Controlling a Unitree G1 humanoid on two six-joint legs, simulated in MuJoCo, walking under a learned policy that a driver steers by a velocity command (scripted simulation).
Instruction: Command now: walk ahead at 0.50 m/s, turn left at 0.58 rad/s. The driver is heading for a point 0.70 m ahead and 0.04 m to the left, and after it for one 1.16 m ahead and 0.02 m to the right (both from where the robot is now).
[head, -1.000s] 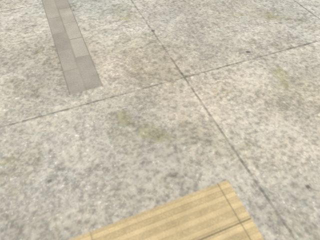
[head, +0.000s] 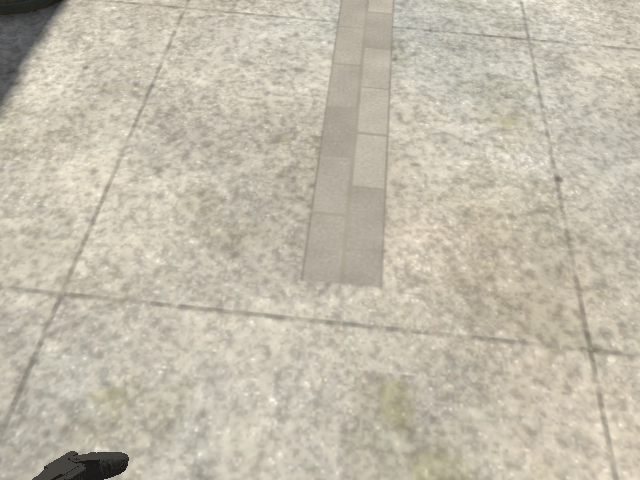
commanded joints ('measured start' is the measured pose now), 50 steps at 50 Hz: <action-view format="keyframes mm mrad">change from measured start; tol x32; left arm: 1 -74 32 0 -71 -3 -8 -7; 12 300 255 79 -14 7 -34 -27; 50 122 52 9 48 -36 46 -24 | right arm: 1 -21 -174 -46 -71 6 -8 -18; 50 -71 -127 -22 -20 -36 -66 -3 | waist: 1 0 98 -49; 10 105 148 -163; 12 79 -356 -400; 31 126 -46 23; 37 -32 292 -363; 50 44 82 -7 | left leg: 1 -77 181 -146 -92 232 132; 9 56 226 -335 126 172 74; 12 -496 2 -107 859 -433 -59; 14 -622 120 -94 998 -269 -82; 32 -403 177 94 245 69 -59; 35 4 91 160 140 86 12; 37 588 485 -509 76 -25 225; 50 64 339 101 -226 252 87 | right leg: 1 122 71 -52 -220 199 16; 10 520 67 2 -444 100 -111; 12 1050 -318 687 -544 -198 -333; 18 566 -139 175 -677 -26 -225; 35 642 -112 -169 -375 626 -165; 38 -62 102 -6 415 -431 -60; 50 -31 -5 26 11 183 -37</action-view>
